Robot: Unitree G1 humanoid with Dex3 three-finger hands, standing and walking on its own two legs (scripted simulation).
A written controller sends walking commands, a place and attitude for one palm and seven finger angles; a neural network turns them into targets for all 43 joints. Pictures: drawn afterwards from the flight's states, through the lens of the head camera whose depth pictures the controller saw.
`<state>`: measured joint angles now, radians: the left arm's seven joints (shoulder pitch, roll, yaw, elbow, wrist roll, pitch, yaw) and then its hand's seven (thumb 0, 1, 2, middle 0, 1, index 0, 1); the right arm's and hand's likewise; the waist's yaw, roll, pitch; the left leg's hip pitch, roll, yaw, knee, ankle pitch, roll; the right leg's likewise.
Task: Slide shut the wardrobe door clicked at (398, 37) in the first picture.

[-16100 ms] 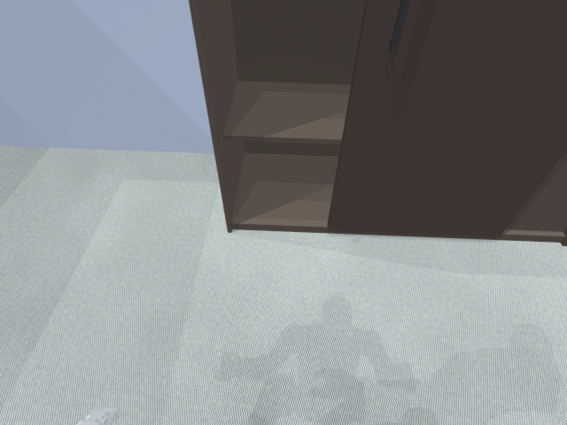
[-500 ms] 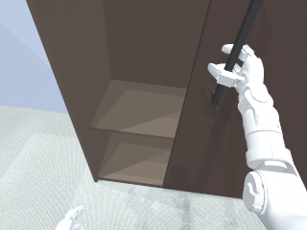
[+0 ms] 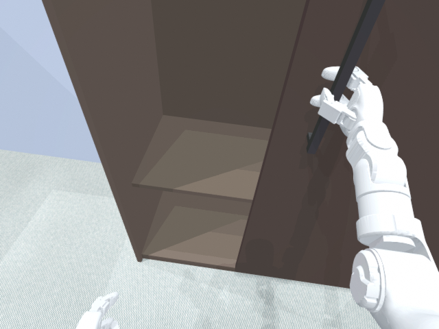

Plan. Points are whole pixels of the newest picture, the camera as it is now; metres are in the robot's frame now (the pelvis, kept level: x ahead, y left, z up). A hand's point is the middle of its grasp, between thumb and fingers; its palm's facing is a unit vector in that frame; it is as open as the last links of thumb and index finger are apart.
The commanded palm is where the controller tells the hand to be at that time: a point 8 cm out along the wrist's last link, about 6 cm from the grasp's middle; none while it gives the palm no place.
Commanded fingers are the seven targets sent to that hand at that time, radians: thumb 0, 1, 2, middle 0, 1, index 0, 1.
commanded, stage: grip the handle and tug to test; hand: right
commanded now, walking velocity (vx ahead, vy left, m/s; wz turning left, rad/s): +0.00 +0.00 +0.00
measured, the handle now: (337, 80) +0.50 -0.15 +0.25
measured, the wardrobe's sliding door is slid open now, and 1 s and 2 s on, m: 0.44 0.44 0.39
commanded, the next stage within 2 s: tug the door sideways, standing still in 0.40 s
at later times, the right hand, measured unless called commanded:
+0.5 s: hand (325, 106) +0.44 -0.12 +0.23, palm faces +0.02 +1.00 +0.02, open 5.7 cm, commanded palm +0.40 -0.17 +0.22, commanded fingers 0.00 -0.90 -0.90 0.45 1.40 0.45 1.40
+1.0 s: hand (320, 105) +0.44 -0.11 +0.23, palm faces +0.11 +0.99 -0.03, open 5.6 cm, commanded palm +0.42 -0.11 +0.22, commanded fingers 0.00 -0.90 -0.90 0.45 1.40 0.45 1.40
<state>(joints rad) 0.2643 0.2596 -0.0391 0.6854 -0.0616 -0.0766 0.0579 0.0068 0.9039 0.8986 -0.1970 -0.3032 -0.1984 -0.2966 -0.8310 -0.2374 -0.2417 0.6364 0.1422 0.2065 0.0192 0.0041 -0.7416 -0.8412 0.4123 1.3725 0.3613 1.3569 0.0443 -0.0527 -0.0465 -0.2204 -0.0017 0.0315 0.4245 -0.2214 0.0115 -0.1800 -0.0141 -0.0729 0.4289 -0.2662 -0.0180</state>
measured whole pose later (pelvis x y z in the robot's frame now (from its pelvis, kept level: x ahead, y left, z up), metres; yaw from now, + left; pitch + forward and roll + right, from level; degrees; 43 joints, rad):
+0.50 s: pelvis +0.02 +0.00 +0.00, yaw +1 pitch +1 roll +0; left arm 0.24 0.26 -0.04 0.64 -0.06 -0.03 0.04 0.01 0.90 0.90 -0.20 -0.30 -0.20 -0.30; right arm -0.66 -0.23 -0.26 0.36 0.17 0.30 0.01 0.00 -0.79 -0.79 0.35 1.38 0.31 1.31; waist 0.06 -0.06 -0.05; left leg -0.18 -0.01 0.01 0.40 -0.23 0.01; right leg -0.13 -0.02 -0.10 0.40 -0.28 -0.02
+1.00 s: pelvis +0.01 -0.01 +0.00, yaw -3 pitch +1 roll +0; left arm 0.21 0.21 -0.04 0.73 -0.05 -0.06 0.03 0.01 0.90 0.90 -0.20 -0.30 -0.20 -0.30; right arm -0.89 -0.11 -0.07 0.60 0.13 0.26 -0.15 0.00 -0.80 -0.83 0.34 1.38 0.29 1.39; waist -0.02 -0.05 -0.04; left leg -0.21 0.04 0.08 0.46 -0.27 -0.01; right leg -0.20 0.02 -0.02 0.47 -0.29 -0.03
